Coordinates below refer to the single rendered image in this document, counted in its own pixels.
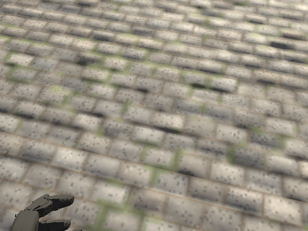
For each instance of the robot left hand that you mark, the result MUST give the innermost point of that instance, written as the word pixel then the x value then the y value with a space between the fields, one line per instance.
pixel 28 219

